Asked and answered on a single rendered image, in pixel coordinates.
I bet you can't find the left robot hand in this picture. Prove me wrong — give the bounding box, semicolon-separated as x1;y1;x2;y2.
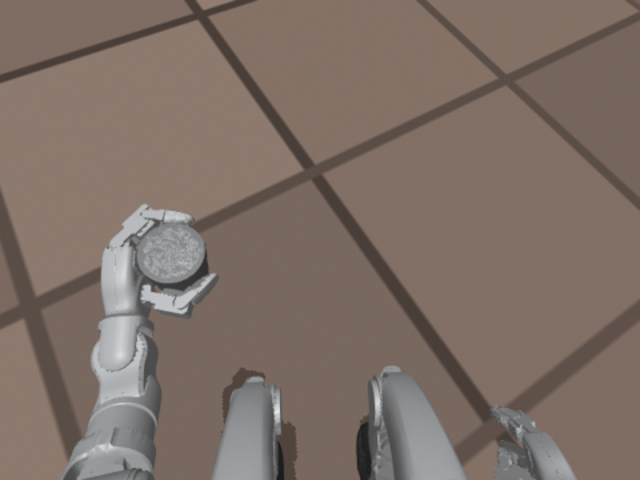
101;204;219;319

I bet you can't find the left robot arm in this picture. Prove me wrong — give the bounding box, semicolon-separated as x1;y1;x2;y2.
59;313;162;480

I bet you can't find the right robot foot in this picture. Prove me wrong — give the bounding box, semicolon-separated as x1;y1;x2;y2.
356;422;372;480

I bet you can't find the right robot hand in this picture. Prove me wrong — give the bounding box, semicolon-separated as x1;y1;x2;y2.
490;405;577;480

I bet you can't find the cup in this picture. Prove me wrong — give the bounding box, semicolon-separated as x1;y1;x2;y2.
137;223;209;291

